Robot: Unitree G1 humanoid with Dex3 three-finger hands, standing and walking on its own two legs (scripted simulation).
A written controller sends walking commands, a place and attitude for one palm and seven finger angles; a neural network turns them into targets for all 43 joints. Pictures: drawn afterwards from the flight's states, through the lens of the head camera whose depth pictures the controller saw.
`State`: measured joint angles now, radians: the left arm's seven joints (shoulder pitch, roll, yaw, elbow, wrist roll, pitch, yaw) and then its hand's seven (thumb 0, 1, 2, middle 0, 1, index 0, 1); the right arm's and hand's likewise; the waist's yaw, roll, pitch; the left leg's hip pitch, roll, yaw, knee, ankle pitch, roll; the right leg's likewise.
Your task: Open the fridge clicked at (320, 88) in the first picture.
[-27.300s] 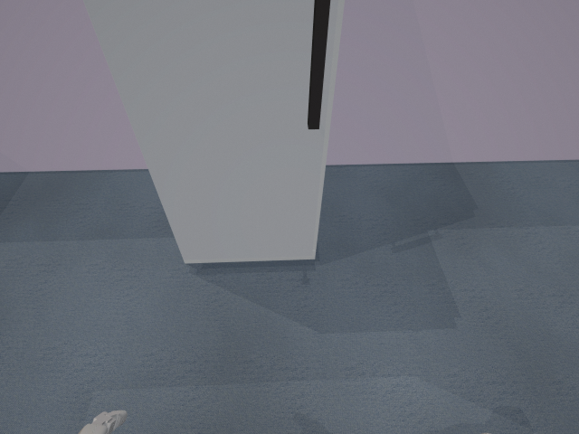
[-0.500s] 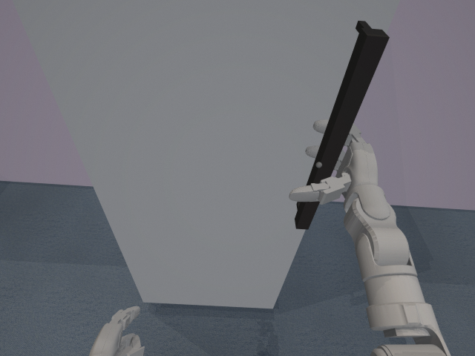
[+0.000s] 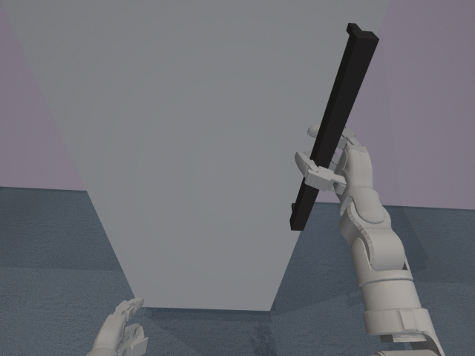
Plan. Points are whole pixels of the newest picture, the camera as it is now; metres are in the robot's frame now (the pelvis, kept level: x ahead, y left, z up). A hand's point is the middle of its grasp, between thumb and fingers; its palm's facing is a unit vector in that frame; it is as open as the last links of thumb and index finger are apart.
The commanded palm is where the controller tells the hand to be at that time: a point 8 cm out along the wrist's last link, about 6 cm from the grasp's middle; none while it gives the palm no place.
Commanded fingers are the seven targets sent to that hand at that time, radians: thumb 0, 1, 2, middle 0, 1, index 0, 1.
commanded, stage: grip the handle and tug to test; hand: right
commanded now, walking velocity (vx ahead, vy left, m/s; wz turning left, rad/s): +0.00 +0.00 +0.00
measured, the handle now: (318, 149) +0.43 -0.10 +0.16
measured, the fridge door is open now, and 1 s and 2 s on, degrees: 0 0 20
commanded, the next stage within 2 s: pull the door a little, standing still in 0.84 s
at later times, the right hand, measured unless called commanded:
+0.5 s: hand (312, 167) +0.37 -0.08 +0.17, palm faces -0.01 +1.00 -0.01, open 6.3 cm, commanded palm +0.34 -0.12 +0.18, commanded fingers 0.00 -0.90 -0.90 0.45 1.40 0.45 1.40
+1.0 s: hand (313, 169) +0.37 -0.08 +0.17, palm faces -0.05 +1.00 -0.02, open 6.4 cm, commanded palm +0.34 -0.14 +0.18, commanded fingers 0.00 -0.90 -0.90 0.45 1.40 0.45 1.40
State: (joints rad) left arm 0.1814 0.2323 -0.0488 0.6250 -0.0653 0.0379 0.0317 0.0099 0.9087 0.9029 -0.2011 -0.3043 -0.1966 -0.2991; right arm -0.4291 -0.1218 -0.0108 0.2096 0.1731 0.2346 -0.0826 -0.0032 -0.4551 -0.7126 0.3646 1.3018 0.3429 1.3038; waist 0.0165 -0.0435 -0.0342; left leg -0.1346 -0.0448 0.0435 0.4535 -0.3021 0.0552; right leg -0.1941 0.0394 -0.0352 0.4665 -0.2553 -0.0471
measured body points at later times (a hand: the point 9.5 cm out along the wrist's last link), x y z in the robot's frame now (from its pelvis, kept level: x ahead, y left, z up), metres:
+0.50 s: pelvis +0.00 +0.00 +0.00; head -0.02 +0.02 +0.45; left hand +0.16 +0.23 -0.10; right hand +0.37 -0.14 +0.17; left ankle -0.04 +0.08 -0.74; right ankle +0.00 -0.09 -0.74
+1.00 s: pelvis +0.02 +0.00 +0.00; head +0.01 +0.02 +0.45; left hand +0.19 +0.24 -0.09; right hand +0.37 -0.14 +0.17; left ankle -0.04 +0.08 -0.74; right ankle +0.00 -0.09 -0.74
